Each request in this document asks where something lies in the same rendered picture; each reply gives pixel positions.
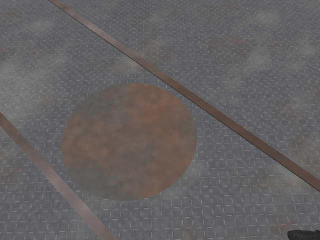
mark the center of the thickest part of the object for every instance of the right robot hand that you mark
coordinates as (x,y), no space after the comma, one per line
(303,235)

